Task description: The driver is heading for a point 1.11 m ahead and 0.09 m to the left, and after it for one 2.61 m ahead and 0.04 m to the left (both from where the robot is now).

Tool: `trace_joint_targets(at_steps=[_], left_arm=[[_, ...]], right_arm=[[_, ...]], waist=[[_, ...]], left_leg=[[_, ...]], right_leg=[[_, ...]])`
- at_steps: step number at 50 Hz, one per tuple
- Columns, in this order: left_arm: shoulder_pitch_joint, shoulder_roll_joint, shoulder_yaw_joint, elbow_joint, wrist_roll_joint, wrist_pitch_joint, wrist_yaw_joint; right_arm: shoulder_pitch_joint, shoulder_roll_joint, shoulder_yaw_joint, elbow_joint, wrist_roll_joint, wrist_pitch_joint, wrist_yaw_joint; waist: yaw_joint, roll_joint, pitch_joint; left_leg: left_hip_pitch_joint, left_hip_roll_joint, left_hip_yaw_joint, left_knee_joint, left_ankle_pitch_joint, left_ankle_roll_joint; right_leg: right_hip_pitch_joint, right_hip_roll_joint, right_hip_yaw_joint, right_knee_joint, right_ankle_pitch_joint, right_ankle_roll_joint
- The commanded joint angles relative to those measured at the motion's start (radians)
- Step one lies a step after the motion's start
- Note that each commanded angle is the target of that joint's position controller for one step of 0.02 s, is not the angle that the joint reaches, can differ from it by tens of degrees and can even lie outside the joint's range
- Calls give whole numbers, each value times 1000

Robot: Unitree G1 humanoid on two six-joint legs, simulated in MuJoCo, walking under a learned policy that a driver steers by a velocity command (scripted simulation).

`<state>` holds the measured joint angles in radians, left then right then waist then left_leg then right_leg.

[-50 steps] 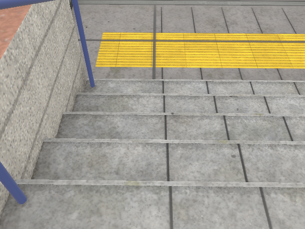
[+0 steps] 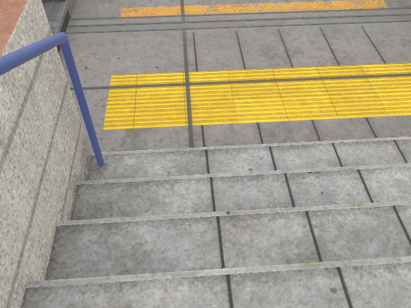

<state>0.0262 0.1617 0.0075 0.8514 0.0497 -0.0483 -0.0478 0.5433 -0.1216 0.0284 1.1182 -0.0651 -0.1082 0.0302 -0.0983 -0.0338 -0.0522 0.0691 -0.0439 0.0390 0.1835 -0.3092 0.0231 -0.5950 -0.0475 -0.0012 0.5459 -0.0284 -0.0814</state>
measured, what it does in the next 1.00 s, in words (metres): goes down: right foot, then left foot 0.17 m lower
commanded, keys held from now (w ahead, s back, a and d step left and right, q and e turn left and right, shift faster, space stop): w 1.00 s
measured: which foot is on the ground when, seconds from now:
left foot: down 0.00-0.08, up 0.10-0.72, down 0.74-1.00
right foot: up 0.00-0.04, down 0.06-0.74, up 0.76-1.00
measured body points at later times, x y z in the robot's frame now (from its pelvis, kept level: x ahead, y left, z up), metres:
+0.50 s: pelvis +0.26 -0.03 -0.01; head +0.26 -0.03 +0.44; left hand +0.09 +0.13 -0.15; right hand +0.41 -0.22 -0.14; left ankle +0.46 +0.14 -0.69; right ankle +0.17 -0.11 -0.74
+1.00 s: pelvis +0.55 +0.06 -0.17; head +0.56 +0.06 +0.28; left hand +0.67 +0.29 -0.30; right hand +0.48 -0.16 -0.32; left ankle +0.53 +0.14 -0.90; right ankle +0.66 -0.09 -0.84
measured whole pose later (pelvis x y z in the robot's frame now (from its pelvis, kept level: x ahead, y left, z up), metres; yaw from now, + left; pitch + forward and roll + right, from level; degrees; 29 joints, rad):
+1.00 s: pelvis +0.55 +0.06 -0.17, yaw -1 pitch +3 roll +3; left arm 0.19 0.23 0.02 0.92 0.08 -0.09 -0.05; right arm 0.50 -0.16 0.01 1.06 -0.07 -0.13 0.02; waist -0.03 -0.06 -0.06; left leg -0.23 -0.08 0.12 0.47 -0.29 0.08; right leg -0.74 -0.13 0.02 1.03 -0.06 -0.08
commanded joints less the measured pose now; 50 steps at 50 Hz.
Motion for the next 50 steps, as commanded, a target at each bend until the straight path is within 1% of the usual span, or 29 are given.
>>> trace_joint_targets(at_steps=[1,3,4,5,6,7,9,11,13,17,19,22,23,25,27,33,35,36,37,38,39,40,41,42,43,44,45,47,50], left_arm=[[-57,87,31,-40,-9,-17,4],[124,162,67,26,-35,-33,11],[359,235,86,91,-29,-36,15],[660,237,74,168,-26,-36,18],[669,210,86,213,20,-57,28],[510,209,85,195,15,-70,29],[363,40,29,169,-3,-60,43],[324,-4,13,156,-4,-67,48],[350,29,16,162,-5,-87,40],[496,58,5,225,46,-95,22],[523,33,-16,235,42,-95,21],[743,-11,-42,329,45,-95,64],[742,-9,-45,323,26,-88,73],[758,-24,-63,332,33,-67,54],[711,-25,-74,291,32,-62,52],[803,34,-51,314,12,-48,91],[740,79,-36,282,18,-23,68],[673,104,-26,262,22,-13,46],[658,112,-27,282,53,5,1],[926,-63,-55,350,35,1,-51],[874,6,-35,295,1,-22,-70],[659,51,-20,190,-22,-40,-67],[471,85,-5,118,-23,-61,-28],[429,60,-14,98,6,-67,5],[401,25,-15,96,7,-64,25],[404,-20,-23,89,28,-62,34],[404,-35,-21,94,37,-50,27],[418,27,1,116,29,-43,-4],[409,17,-7,101,52,-24,-16]], right_arm=[[26,-157,-32,-14,-15,16,-2],[-18,-204,-48,-29,-13,12,5],[63,-144,-35,-28,-25,7,11],[141,-47,5,-50,-36,-7,43],[-66,-117,-35,-92,5,-16,38],[-133,-138,-45,-110,18,-20,17],[-163,-106,-40,-136,-16,0,-17],[-171,-49,-28,-158,-20,24,-12],[-207,-69,-33,-178,-4,31,0],[-213,-54,-26,-183,-42,56,22],[-268,-87,-32,-209,-39,56,35],[-422,-88,-26,-270,-27,43,12],[-461,-83,-18,-271,-28,39,15],[-502,-49,-10,-285,-28,47,27],[-475,-81,-19,-296,-44,51,28],[-596,-86,-7,-311,-21,49,29],[-516,-118,-24,-247,-9,32,22],[-319,-178,-54,-171,5,27,14],[17,-250,-91,-64,-1,28,10],[276,-345,-113,-14,0,41,23],[344,-378,-128,-3,-18,53,48],[273,-364,-128,1,-31,54,51],[29,-289,-108,-70,-10,33,45],[-136,-145,-59,-140,-20,21,35],[-164,-125,-48,-147,-29,16,33],[-190,-39,-20,-162,-11,-13,6],[-180,-52,-22,-156,1,-27,-3],[-96,-97,-22,-140,26,-40,-19],[-46,-117,-23,-101,-31,-39,-13]], waist=[[68,113,69],[153,85,-15],[192,-63,-194],[264,-245,-427],[309,-85,-152],[244,-12,8],[142,38,4],[93,24,40],[97,2,81],[103,-12,83],[117,4,83],[208,7,103],[227,26,99],[226,-31,137],[209,1,148],[277,-2,210],[239,16,165],[130,94,119],[-27,176,53],[7,363,-327],[-39,248,-433],[-61,189,-257],[7,137,-48],[74,-2,16],[134,-2,90],[181,10,115],[184,73,170],[145,92,131],[159,103,60]], left_leg=[[-32,291,-88,64,701,184],[-241,196,-10,279,853,115],[-483,91,28,589,516,37],[-750,-58,-43,984,-288,-10],[-931,-2,-181,1199,-246,41],[-926,66,-179,1242,-142,66],[-777,157,-181,1145,14,84],[-712,177,-158,1061,38,77],[-712,172,-112,933,64,65],[-716,175,-88,814,451,56],[-746,168,-73,812,511,47],[-1118,210,-164,582,674,16],[-1048,212,-145,441,785,14],[-832,174,-62,464,810,21],[-745,172,-64,458,804,27],[-684,195,-59,113,692,29],[-371,158,-4,148,688,14],[-141,136,32,77,742,19],[183,186,12,25,875,54],[736,391,-126,486,1437,266],[770,469,-269,544,1438,357],[652,508,-376,422,1060,385],[294,475,-374,260,553,352],[9,457,-325,167,454,310],[-242,429,-276,127,543,298],[-391,343,-205,90,513,250],[-481,300,-171,65,456,244],[-522,270,-134,42,456,295],[-529,263,-136,196,448,292]], right_leg=[[76,34,-53,-3,-35,-23],[478,76,-74,7,55,-78],[889,-69,106,26,253,-211],[1242,-339,619,-163,100,-411],[1033,-288,637,-237,-119,-308],[760,-284,505,-269,-188,-258],[518,-237,368,-332,-90,-237],[387,-186,261,-371,-37,-206],[311,-149,183,-408,-50,-199],[250,-117,132,-326,-30,-202],[234,-123,140,-279,1,-206],[624,-181,238,-150,7,-207],[579,-135,186,-107,-43,-184],[346,-105,170,-113,-101,-189],[246,-102,179,-28,-224,-180],[431,-101,230,149,-215,-112],[306,-59,183,235,-272,-77],[247,-15,116,418,-204,-43],[108,19,69,735,-186,19],[-101,116,43,1265,-777,82],[-195,112,106,1521,-866,81],[-479,105,71,1619,-836,70],[-555,10,27,1486,-632,36],[-391,-74,106,1242,-420,13],[-247,-101,100,1131,-334,10],[-144,-145,118,853,-161,-24],[-120,-139,86,760,-128,-38],[-32,-99,14,482,-9,-4],[7,-84,28,493,140,5]])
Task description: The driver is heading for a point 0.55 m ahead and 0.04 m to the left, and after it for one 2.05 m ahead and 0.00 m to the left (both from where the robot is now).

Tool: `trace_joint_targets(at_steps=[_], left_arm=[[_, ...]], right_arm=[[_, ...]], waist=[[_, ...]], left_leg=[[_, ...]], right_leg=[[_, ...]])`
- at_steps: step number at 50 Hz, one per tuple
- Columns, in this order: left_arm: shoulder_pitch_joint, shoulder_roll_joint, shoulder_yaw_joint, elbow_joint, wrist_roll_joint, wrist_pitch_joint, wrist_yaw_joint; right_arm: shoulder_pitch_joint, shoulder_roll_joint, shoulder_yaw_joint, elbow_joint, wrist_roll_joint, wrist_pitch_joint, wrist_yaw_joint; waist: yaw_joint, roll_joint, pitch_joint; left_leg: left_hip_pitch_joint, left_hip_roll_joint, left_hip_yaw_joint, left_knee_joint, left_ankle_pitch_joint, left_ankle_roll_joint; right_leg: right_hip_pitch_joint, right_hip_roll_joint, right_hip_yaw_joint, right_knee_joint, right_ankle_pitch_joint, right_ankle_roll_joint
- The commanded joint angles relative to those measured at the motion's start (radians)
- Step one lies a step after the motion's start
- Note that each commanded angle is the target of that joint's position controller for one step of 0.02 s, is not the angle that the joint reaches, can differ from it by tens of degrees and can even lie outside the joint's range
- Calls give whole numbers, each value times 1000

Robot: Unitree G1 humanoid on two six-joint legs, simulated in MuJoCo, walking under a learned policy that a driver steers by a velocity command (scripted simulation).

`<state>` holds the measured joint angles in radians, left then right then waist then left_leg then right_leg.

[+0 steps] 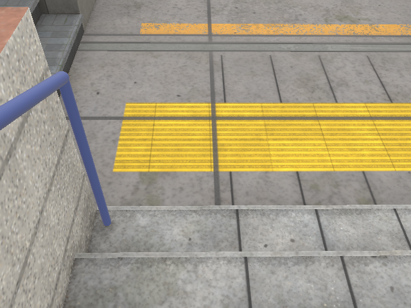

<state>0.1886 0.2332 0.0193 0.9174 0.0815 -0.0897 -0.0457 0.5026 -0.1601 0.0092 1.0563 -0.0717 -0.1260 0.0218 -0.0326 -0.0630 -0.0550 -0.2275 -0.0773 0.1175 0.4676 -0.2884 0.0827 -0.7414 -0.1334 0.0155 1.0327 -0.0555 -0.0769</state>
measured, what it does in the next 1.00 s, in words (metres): goes down, turning left: right foot 0.17 m lower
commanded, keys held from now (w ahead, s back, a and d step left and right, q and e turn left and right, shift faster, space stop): w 0.32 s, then w+q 0.30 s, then q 0.24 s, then no key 0.12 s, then e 0.02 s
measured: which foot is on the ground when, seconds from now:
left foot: down 0.00-0.34, up 0.36-1.00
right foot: up 0.00-0.32, down 0.34-1.00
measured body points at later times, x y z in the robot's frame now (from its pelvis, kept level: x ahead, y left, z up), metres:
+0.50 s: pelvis +0.30 -0.10 -0.16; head +0.31 -0.11 +0.29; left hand +0.34 +0.15 -0.30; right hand +0.20 -0.31 -0.31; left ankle +0.19 +0.04 -0.66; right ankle +0.33 -0.19 -0.90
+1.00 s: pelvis +0.54 -0.02 -0.27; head +0.56 +0.01 +0.18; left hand +0.31 +0.07 -0.40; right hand +0.79 -0.13 -0.39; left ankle +0.67 +0.15 -1.01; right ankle +0.33 -0.19 -0.90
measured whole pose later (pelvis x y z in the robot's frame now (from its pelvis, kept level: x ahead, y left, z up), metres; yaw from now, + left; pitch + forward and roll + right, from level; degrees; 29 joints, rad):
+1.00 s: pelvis +0.54 -0.02 -0.27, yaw +15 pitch +2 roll -7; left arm 0.66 0.07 -0.03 1.13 0.07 -0.09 0.07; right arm 0.03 -0.19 0.00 0.88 -0.10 -0.05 0.09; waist 0.19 0.09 0.00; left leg -0.46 0.17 0.02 0.28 0.44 0.06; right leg 0.01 -0.09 -0.34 0.92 -0.89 0.12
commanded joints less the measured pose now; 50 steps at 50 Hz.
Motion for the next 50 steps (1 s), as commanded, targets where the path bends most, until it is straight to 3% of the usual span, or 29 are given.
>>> trace_joint_targets(at_steps=[1,2,3,4,5,6,9,11,14,16,18,19,20,22,23,24,25,27,29,32,35,37,40,41,44,46,48,49,50], left_arm=[[233,-32,-14,27,22,18,-21],[87,-23,-22,-24,18,21,-17],[-18,-6,-19,-59,18,17,-12],[-104,-18,-26,-84,12,13,-6],[-155,-32,-33,-106,-3,11,-2],[-149,-29,-43,-77,-4,10,-8],[-121,-22,-51,-95,16,36,-17],[-170,41,-33,-113,7,32,-16],[-279,3,-51,-108,13,23,-31],[-216,26,-33,-55,-2,14,-16],[396,182,53,143,-21,-17,-2],[545,275,73,167,-34,1,-34],[621,253,77,200,3,22,-41],[436,158,55,157,-3,42,-26],[374,80,26,137,19,39,-22],[248,35,7,101,39,19,-14],[201,-42,-17,95,37,-3,2],[172,-78,-31,65,-19,-58,40],[280,-21,-29,115,-2,-66,40],[330,22,-15,148,46,-59,29],[300,-50,-39,153,37,-69,51],[484,-48,-41,198,-2,-69,107],[674,-103,-57,259,-2,-50,151],[582,-137,-73,213,6,-53,150],[438,-34,-49,152,29,-54,98],[483,-27,-34,179,-15,-47,110],[564,-2,-10,228,-46,-6,133],[600,-16,-11,235,-30,15,125],[587,-5,-8,240,-3,40,96]], right_arm=[[-12,-78,-1,-38,-27,-16,1],[47,-17,17,18,-36,-19,-15],[163,8,23,48,-3,-18,-44],[283,28,32,105,-6,-11,-61],[371,33,34,149,-19,-1,-69],[326,66,49,126,-2,6,-75],[161,7,52,59,-27,12,-22],[156,-23,47,52,-16,7,-31],[311,-62,19,109,14,33,-65],[321,-68,4,128,-13,61,-51],[317,-40,13,138,-61,83,37],[478,77,29,163,-26,82,80],[297,-40,-2,78,18,71,103],[34,-65,-18,-32,50,42,79],[31,-57,-22,-41,46,34,55],[40,27,-4,-54,39,22,32],[-8,73,3,-71,16,20,19],[-2,62,-7,-53,-18,22,41],[-43,-2,-29,-75,-10,33,57],[-47,11,-22,-103,-14,50,72],[-215,-35,-21,-191,-6,53,76],[-372,-49,-24,-256,-11,52,72],[-511,-12,-12,-298,-20,49,78],[-471,-19,-5,-256,-10,43,84],[-482,-69,-26,-265,-4,72,75],[-535,-108,-33,-268,-26,80,75],[-583,-71,-19,-238,-43,77,74],[-553,-77,-21,-203,-43,74,59],[-420,-97,-37,-144,-16,62,43]], waist=[[88,105,72],[26,75,91],[-54,65,93],[-105,65,99],[-128,68,113],[-122,14,121],[-51,107,151],[-63,77,196],[-170,81,230],[-141,95,204],[115,-27,-32],[89,-224,-383],[175,-110,-339],[173,15,-34],[121,28,30],[12,76,78],[-23,100,149],[-13,80,169],[-7,23,149],[-16,45,124],[24,59,152],[130,66,152],[190,1,173],[155,25,204],[124,21,207],[170,69,255],[228,75,263],[233,100,243],[164,131,157]], left_leg=[[-260,294,-216,-66,393,232],[-36,332,-299,-15,289,215],[212,337,-337,39,221,210],[319,361,-400,80,195,214],[370,374,-435,106,203,217],[203,298,-324,162,137,182],[-352,243,-262,119,-84,171],[-253,272,-306,188,-90,159],[72,286,-356,290,-2,121],[89,293,-348,362,114,80],[-298,150,-181,871,25,-52],[-509,66,-108,1405,-545,-87],[-672,63,-130,1600,-589,-85],[-873,129,-139,1535,-402,-31],[-789,169,-174,1441,-259,-6],[-602,231,-265,1248,-73,22],[-534,263,-294,1094,55,44],[-431,246,-246,685,318,68],[-434,228,-216,594,333,41],[-490,233,-239,580,412,13],[-586,277,-273,516,509,-11],[-830,269,-227,326,583,-31],[-902,283,-152,252,574,-36],[-782,309,-168,112,779,-29],[-269,225,-65,149,793,-18],[-345,224,-69,-16,723,-25],[-439,238,-91,-276,654,-20],[-381,236,-82,-328,697,-30],[-116,211,-61,-296,814,-12]], right_leg=[[155,17,-9,23,165,1],[-107,-66,132,-79,308,7],[-345,-60,120,-234,372,22],[-456,-66,123,-297,369,39],[-516,-64,114,-328,346,49],[-336,-69,81,-506,573,38],[209,0,-14,-363,585,30],[175,-2,6,-457,458,41],[103,-11,1,-778,390,31],[280,-15,-6,-823,437,6],[1123,-43,-67,-692,739,-64],[1586,-252,70,-322,1092,-254],[1516,-288,148,-359,1048,-247],[1049,-293,206,-612,130,-223],[821,-296,181,-648,174,-217],[583,-288,133,-694,191,-186],[415,-252,102,-756,156,-172],[343,-162,-39,-847,117,-173],[418,-202,-26,-842,297,-218],[534,-199,-78,-705,471,-202],[605,-201,-102,-631,373,-139],[887,-187,-94,-538,328,-112],[925,-207,-48,-469,304,-99],[768,-162,-96,-460,137,-62],[357,-116,-198,-519,-207,-51],[498,-153,-158,-446,-235,-26],[738,-161,-113,-326,-180,-4],[783,-170,-91,-277,-162,4],[678,-143,-127,-147,-155,25]])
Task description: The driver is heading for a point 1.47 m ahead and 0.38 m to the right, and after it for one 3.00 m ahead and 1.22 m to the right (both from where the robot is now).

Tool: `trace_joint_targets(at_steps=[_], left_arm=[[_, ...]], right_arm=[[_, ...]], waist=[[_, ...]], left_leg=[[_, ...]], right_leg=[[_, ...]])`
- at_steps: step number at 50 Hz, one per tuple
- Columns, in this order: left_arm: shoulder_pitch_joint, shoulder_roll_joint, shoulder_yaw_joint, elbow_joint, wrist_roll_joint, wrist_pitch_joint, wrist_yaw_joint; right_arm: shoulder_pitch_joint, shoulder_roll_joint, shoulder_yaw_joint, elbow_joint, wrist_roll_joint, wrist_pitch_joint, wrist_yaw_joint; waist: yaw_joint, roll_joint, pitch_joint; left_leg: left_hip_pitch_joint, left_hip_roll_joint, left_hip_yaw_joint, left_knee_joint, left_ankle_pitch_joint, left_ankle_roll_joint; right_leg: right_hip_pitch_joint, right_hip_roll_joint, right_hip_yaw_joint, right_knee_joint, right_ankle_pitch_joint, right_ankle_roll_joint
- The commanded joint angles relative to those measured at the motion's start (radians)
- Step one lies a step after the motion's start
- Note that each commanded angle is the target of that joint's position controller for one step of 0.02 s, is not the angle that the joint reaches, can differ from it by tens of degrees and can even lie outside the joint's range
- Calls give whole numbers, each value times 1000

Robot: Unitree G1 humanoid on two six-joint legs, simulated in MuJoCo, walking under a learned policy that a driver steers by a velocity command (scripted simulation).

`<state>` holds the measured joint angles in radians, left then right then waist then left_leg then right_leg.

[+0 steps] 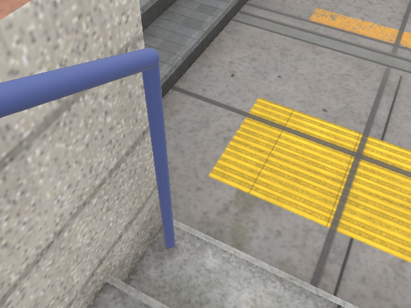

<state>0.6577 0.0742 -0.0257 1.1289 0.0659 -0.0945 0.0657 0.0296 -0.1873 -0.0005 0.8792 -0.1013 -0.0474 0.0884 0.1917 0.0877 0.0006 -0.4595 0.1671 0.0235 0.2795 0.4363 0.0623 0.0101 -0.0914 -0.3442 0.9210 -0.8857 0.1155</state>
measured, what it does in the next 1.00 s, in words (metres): goes down, turning right: left foot 0.17 m lower, then right foot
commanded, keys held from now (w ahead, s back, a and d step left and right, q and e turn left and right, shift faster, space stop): e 0.78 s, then no key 0.22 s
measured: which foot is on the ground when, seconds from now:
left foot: up 0.00-0.00, down 0.02-0.50, up 0.52-1.00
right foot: down 0.00-0.04, up 0.06-0.46, down 0.48-1.00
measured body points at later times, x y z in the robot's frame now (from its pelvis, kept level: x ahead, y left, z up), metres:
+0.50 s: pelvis +0.12 -0.05 -0.07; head +0.14 -0.05 +0.38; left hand +0.23 +0.18 -0.21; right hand +0.10 -0.30 -0.21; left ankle +0.15 +0.12 -0.79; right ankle +0.13 -0.15 -0.79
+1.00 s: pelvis +0.15 -0.10 -0.07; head +0.15 -0.13 +0.38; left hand +0.24 +0.11 -0.20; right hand +0.14 -0.35 -0.21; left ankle +0.23 +0.06 -0.70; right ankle +0.13 -0.15 -0.79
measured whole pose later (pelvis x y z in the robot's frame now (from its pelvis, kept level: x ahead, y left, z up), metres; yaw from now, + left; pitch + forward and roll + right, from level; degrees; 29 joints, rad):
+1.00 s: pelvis +0.15 -0.10 -0.07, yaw -25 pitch +5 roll +2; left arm 0.44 0.17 0.00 0.89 0.01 -0.09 -0.07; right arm 0.26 -0.20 -0.03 0.84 -0.06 -0.05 0.00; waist 0.03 0.02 -0.07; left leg -0.71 0.07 -0.03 1.21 -0.23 -0.15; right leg -0.42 0.13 0.10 0.63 -0.29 -0.10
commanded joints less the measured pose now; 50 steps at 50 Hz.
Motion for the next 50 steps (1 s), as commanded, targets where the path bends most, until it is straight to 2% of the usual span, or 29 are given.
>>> trace_joint_targets(at_steps=[1,2,3,4,5,6,7,8,9,10,11,12,15,17,20,22,24,25,26,27,28,29,30,32,35,38,44,47,50], left_arm=[[79,184,46,17,31,69,-63],[167,122,34,19,18,92,-125],[252,58,5,-20,15,88,-164],[-28,176,68,-62,-209,61,-68],[-148,156,43,-117,-175,54,-29],[-117,121,13,-149,-50,31,-118],[-140,112,18,-118,-56,13,-132],[-88,43,-8,-90,-66,14,-137],[-4,20,-11,-58,-86,13,-133],[65,26,-1,-38,-79,3,-114],[52,22,-2,-55,-73,10,-108],[66,63,19,-52,-51,16,-99],[-72,135,50,-168,-8,42,-89],[-224,159,55,-298,-15,60,-38],[-281,106,40,-334,-14,96,-15],[-255,146,75,-326,-12,75,-28],[-187,188,128,-307,-28,39,-52],[-80,236,155,-271,-23,8,-55],[31,384,176,-288,-24,-36,-32],[80,375,168,-275,29,-71,-52],[31,358,174,-281,23,-69,-65],[-64,343,172,-305,-7,-36,-75],[-154,315,165,-336,-42,-7,-84],[-237,254,136,-355,-26,15,-102],[-203,249,123,-339,-7,-1,-90],[-116,263,118,-301,-6,-15,-90],[-107,233,83,-276,-29,-6,-123],[-212,208,52,-297,-49,-13,-134],[-282,261,44,-301,-72,-19,-140]], right_arm=[[318,-156,-73,112,28,-33,-42],[480,-258,-113,171,21,-19,-55],[657,-330,-127,206,79,-1,-27],[650,-277,-117,233,122,15,-70],[554,-252,-105,202,135,20,-107],[546,-174,-70,204,25,18,-46],[471,-138,-61,175,16,6,-13],[378,-86,-39,150,13,-8,6],[368,-104,-38,140,29,-22,18],[295,-56,-22,103,54,-60,-6],[235,-80,-22,93,56,-82,-15],[166,-140,-47,32,44,-97,-48],[234,-129,-56,60,56,-81,-85],[374,-161,-88,77,66,-69,-136],[414,-148,-114,61,57,-66,-185],[285,-136,-112,-2,61,-80,-185],[222,-129,-105,-27,37,-87,-180],[204,-74,-90,-52,30,-98,-180],[186,7,-63,-156,43,-103,-185],[87,-6,-58,-170,87,-104,-172],[63,-34,-71,-182,118,-101,-186],[115,-114,-101,-160,98,-97,-205],[195,-142,-110,-134,62,-94,-209],[264,-85,-97,-119,45,-82,-180],[238,-52,-80,-155,75,-71,-146],[185,-77,-74,-182,64,-63,-146],[198,-72,-44,-142,38,-14,-114],[251,-84,-43,-100,31,-16,-103],[249,-84,-50,-61,47,-9,-76]], waist=[[-187,15,-17],[-200,83,-253],[-224,252,-584],[-350,-1,-472],[-327,-41,-421],[-264,51,-478],[-201,-24,-219],[-112,-61,-52],[-76,-32,-3],[-49,-82,-24],[-34,-26,-12],[-44,-92,-35],[-98,-41,1],[-192,18,8],[-260,-16,29],[-209,18,15],[-148,-29,-25],[-87,-161,-88],[-97,-351,-240],[-16,-209,-120],[-39,-207,-26],[-109,-201,-47],[-171,-211,-67],[-241,-175,-41],[-228,-171,-62],[-186,-183,-65],[-170,-173,-80],[-204,-168,-81],[-208,-191,-51]], left_leg=[[513,-42,66,-117,243,36],[969,34,27,129,494,79],[1420,250,-100,462,868,310],[1282,378,-270,449,1239,344],[1127,362,-225,350,891,307],[927,327,-177,292,534,280],[604,289,-117,237,516,234],[276,278,-60,180,478,163],[109,257,-28,127,373,154],[-72,181,37,76,127,172],[-150,175,49,47,8,184],[-156,160,76,45,-257,205],[-43,227,-21,19,-503,181],[198,377,-178,-3,-486,262],[251,362,-127,-21,-676,208],[105,273,3,-3,-918,118],[-42,197,107,111,-1060,33],[-152,93,192,347,-1105,-46],[-367,-84,185,737,-1240,-122],[-496,-175,-106,780,-1141,-108],[-576,-200,-164,821,-1070,-92],[-556,-175,-121,908,-1017,-81],[-476,-131,-98,964,-946,-71],[-300,-132,-75,1093,-770,-65],[-364,-163,-74,1143,-653,-94],[-492,-156,-89,1147,-645,-132],[-510,-119,-99,1137,-635,-180],[-345,-80,-96,1041,-641,-205],[-164,-65,-53,795,-702,-226]], right_leg=[[-253,-122,173,172,579,-120],[-476,-62,151,369,232,-68],[-665,-18,182,876,-123,-14],[-979,61,256,1096,-198,-58],[-1001,10,335,952,-68,-86],[-863,-144,338,984,-87,-36],[-833,-149,332,850,-66,7],[-676,-157,380,708,33,17],[-556,-104,345,723,32,43],[-480,-96,378,585,305,33],[-425,-66,366,587,351,39],[-431,-71,402,420,610,14],[-456,-69,357,127,730,-27],[-682,-84,403,116,600,-71],[-667,-56,334,-84,581,-91],[-466,27,228,-165,650,-143],[-164,97,200,-316,788,-200],[55,21,358,-434,972,-262],[254,-310,861,-560,1224,-496],[168,-315,951,-608,1115,-472],[105,-277,850,-592,1101,-428],[45,-256,766,-585,1112,-408],[-86,-240,702,-584,1108,-397],[-365,-161,617,-609,1003,-323],[-364,-103,602,-592,909,-256],[-252,-99,682,-558,857,-267],[-234,-92,742,-484,962,-360],[-352,-60,749,-456,868,-350],[-426,-30,753,-463,712,-304]])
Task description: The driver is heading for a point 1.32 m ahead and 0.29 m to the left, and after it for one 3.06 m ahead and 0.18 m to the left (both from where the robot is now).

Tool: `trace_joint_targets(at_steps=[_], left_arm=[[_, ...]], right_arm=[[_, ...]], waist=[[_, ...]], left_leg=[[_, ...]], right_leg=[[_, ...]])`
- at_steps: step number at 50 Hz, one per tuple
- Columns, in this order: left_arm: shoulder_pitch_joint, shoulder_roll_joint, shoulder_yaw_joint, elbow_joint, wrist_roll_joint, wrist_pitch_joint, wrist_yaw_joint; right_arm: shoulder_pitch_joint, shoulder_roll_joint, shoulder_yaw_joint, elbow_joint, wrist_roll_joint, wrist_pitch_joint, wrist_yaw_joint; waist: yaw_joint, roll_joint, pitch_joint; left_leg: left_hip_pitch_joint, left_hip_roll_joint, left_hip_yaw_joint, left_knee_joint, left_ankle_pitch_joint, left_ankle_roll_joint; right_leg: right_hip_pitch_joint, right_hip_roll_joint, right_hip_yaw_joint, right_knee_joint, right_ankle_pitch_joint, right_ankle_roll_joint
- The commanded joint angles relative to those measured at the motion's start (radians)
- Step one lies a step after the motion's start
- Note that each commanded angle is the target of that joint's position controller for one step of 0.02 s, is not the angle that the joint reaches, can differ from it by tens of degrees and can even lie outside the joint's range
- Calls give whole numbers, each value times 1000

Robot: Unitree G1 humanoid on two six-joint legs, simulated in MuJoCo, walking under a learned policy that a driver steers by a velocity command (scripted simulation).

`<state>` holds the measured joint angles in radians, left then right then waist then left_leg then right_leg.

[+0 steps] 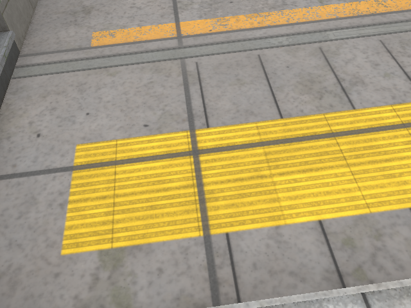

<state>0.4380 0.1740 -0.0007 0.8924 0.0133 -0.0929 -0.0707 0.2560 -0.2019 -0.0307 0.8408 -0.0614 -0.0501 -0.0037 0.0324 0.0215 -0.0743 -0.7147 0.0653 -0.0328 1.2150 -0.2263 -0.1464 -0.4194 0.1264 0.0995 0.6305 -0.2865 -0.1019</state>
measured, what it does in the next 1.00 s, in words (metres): steps on the spot: left foot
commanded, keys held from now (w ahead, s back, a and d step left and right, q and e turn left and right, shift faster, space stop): no key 1.00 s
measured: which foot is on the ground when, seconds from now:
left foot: up 0.00-0.08, down 0.10-1.00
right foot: down 0.00-1.00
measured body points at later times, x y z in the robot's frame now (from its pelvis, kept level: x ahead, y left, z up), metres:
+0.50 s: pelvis +0.02 +0.05 +0.01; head +0.04 +0.05 +0.46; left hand +0.09 +0.32 -0.13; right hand +0.12 -0.18 -0.13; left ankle -0.02 +0.18 -0.73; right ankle +0.01 -0.06 -0.73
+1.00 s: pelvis +0.02 +0.06 +0.02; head +0.04 +0.06 +0.47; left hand +0.05 +0.31 -0.13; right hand +0.12 -0.18 -0.13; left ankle -0.02 +0.18 -0.73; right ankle +0.01 -0.06 -0.73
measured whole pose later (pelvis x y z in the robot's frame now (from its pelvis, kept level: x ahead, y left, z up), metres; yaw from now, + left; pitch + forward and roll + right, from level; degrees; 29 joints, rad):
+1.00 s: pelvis +0.02 +0.06 +0.02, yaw +1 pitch -1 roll +0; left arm 0.21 0.22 0.10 1.07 0.00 -0.02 -0.09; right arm 0.14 -0.22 -0.05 1.03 -0.01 -0.03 0.09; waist 0.02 0.00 0.06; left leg -0.10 0.01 0.02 0.40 -0.28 0.00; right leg -0.16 0.05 0.11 0.43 -0.25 -0.01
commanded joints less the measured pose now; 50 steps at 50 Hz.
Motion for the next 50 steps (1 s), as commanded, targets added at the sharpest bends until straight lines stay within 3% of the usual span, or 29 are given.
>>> trace_joint_targets(at_steps=[1,3,5,6,7,9,10,11,15,18,20,34,50], left_arm=[[-54,171,17,-56,-30,-20,-6],[-66,181,16,-45,-55,-14,-24],[-123,151,10,-34,-80,0,-69],[-121,124,8,-30,-80,10,-84],[-82,98,10,-18,-63,21,-85],[-107,147,38,-17,-29,36,-73],[-132,182,54,-20,-15,41,-62],[-143,206,71,-16,-11,40,-51],[-181,172,81,3,-25,40,-41],[-215,173,93,9,-24,40,-33],[-212,181,99,28,-29,41,-29],[-185,167,112,109,-21,52,-11],[-181,154,116,159,-16,65,-13]], right_arm=[[14,-71,-21,-13,12,-4,22],[15,-50,-8,14,26,3,35],[77,-19,11,63,42,1,46],[115,-31,14,85,50,-10,50],[113,-58,14,107,49,-21,56],[36,-71,15,112,41,-37,77],[-27,-96,8,101,50,-36,91],[-62,-89,6,90,55,-32,97],[2,-84,-3,125,55,-35,95],[-15,-76,-6,126,58,-32,94],[-50,-91,-12,116,60,-30,90],[-135,-127,-35,114,58,-8,95],[-102,-128,-43,155,53,10,88]], waist=[[-35,-133,31],[-26,-136,40],[-72,-96,25],[-67,-69,-5],[-29,-10,-18],[17,31,30],[36,55,49],[41,33,45],[5,5,51],[-7,2,41],[-8,4,39],[-13,1,57],[-9,-21,93]], left_leg=[[148,24,28,-222,-89,-22],[257,13,54,-390,-119,-22],[373,40,41,-564,77,-2],[428,44,13,-605,133,27],[485,43,-1,-638,192,72],[456,20,12,-712,189,119],[427,6,15,-738,194,134],[429,1,22,-747,170,130],[507,-5,42,-756,150,139],[556,-7,48,-760,175,146],[556,-14,54,-759,165,143],[686,-34,57,-799,247,157],[658,-52,63,-859,186,153]], right_leg=[[5,-244,319,-178,88,-77],[19,-251,343,-192,129,-76],[55,-251,379,-169,305,-70],[87,-239,374,-151,336,-65],[83,-193,310,-156,282,-34],[99,-109,110,-145,164,15],[113,-87,38,-127,147,22],[135,-84,22,-136,149,22],[121,-90,22,-167,189,22],[115,-90,12,-181,203,33],[128,-90,11,-179,227,34],[130,-97,-13,-222,273,59],[235,-104,-20,-268,305,59]])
